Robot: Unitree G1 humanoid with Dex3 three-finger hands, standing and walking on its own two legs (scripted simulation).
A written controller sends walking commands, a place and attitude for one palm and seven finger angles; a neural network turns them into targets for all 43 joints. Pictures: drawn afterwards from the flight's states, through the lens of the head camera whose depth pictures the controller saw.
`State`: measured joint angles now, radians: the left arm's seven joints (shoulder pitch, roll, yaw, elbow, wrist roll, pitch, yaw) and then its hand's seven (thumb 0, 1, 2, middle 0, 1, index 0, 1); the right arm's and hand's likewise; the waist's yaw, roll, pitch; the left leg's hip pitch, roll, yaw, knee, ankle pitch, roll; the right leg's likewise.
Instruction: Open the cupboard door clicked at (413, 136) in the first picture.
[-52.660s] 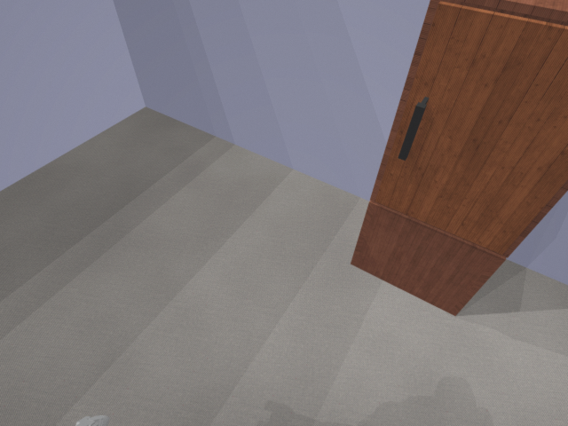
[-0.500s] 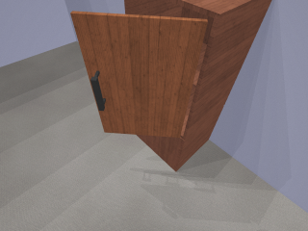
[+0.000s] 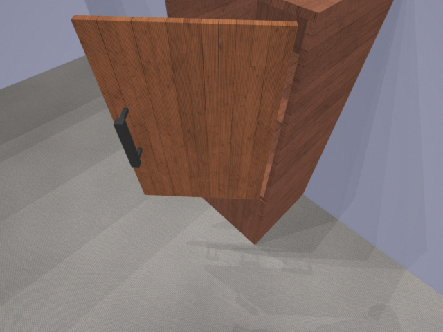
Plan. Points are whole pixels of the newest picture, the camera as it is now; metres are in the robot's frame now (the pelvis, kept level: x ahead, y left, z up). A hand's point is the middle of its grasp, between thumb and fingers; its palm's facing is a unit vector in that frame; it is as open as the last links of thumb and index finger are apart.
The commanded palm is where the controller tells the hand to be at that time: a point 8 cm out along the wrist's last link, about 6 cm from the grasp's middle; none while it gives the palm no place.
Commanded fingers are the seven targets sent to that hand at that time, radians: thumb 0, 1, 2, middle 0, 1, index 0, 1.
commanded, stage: come to a stop and stand still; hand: left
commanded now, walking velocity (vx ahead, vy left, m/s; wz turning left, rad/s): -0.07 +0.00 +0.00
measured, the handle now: (130, 139) +0.54 +0.26 -0.02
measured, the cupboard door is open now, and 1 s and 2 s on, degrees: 42 42 42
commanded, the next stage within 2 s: look again from close up in 0.56 s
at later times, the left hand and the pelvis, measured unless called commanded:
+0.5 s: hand out of the picture -0.01 +0.18 -0.17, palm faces +0.00 -0.98 -0.21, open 7.4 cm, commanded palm none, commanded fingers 0.00 0.90 0.90 -0.20 -0.30 -0.20 -0.30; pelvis -0.02 +0.01 +0.00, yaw -1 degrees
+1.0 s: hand out of the picture +0.00 +0.20 -0.16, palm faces -0.01 -0.98 -0.22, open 7.4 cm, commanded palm none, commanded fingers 0.00 0.90 0.90 -0.20 -0.30 -0.20 -0.30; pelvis -0.02 +0.02 +0.01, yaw -1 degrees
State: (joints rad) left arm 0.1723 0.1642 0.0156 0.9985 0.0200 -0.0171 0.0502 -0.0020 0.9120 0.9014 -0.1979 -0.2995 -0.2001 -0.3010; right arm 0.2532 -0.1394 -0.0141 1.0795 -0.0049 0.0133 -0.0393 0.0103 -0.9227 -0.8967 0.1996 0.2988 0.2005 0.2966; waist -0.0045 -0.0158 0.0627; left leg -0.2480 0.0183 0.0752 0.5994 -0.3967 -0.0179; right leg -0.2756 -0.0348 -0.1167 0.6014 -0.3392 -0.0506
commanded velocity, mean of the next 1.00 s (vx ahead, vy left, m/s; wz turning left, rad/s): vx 0.00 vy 0.00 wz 0.00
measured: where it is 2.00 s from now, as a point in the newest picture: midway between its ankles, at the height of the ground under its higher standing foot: outside the picture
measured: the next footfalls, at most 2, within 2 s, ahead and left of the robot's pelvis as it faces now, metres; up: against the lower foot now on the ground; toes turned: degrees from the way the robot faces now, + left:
none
